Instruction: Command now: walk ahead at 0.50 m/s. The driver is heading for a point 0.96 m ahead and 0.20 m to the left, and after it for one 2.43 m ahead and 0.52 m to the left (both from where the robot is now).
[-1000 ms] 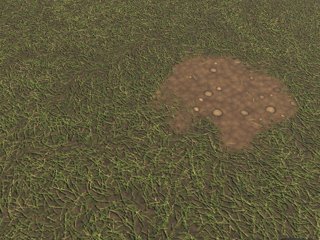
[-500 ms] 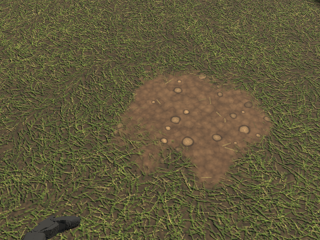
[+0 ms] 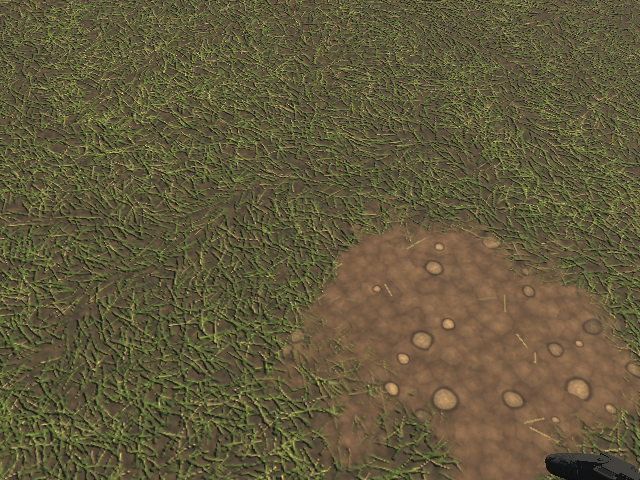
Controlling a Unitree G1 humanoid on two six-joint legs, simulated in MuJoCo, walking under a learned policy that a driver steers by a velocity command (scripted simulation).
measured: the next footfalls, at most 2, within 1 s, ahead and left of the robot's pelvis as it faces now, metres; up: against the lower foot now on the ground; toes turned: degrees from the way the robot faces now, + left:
right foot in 0.52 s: +0.45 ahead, -0.14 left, +0.00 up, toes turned -2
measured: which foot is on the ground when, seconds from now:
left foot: down 0.00-0.52, up 0.54-1.00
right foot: down 0.00-0.00, up 0.02-0.50, down 0.52-1.00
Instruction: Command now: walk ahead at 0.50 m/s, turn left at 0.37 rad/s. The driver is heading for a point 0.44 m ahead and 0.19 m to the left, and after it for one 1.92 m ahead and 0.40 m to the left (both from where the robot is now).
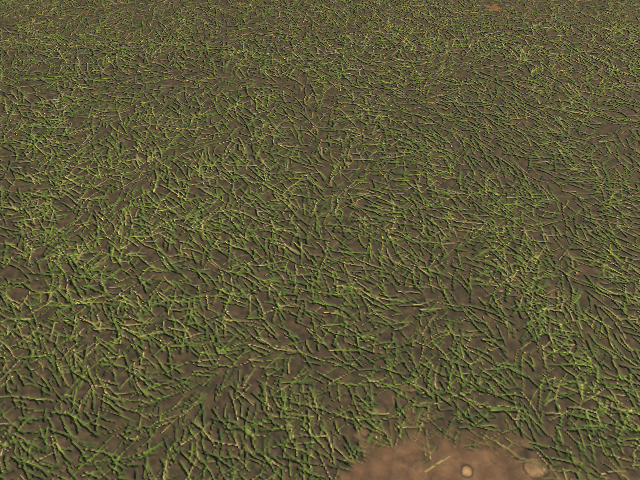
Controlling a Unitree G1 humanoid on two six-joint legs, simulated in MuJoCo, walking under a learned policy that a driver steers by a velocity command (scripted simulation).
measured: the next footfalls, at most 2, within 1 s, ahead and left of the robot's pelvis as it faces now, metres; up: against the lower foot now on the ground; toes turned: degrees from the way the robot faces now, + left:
left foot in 0.08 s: +0.22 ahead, +0.12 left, +0.00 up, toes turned +4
right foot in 0.56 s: +0.54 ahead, -0.03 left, +0.00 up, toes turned +22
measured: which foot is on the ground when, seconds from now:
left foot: up 0.00-0.06, down 0.08-0.56, up 0.58-1.00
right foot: down 0.00-0.10, up 0.12-0.54, down 0.56-1.00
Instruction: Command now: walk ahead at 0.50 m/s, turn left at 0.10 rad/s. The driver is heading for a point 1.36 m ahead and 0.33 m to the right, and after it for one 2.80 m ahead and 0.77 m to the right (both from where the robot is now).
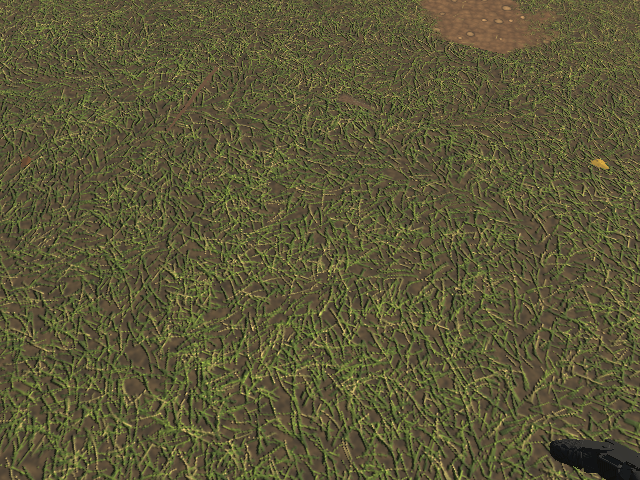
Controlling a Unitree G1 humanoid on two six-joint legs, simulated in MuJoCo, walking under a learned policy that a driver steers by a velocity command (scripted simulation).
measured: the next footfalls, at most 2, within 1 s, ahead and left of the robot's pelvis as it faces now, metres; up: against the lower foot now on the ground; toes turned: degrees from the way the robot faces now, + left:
left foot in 0.06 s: +0.20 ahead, +0.13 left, +0.00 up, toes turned +2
right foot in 0.60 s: +0.50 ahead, -0.11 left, +0.00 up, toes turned -2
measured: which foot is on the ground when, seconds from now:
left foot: up 0.00-0.04, down 0.06-0.62, up 0.64-1.00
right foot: down 0.00-0.08, up 0.10-0.58, down 0.60-1.00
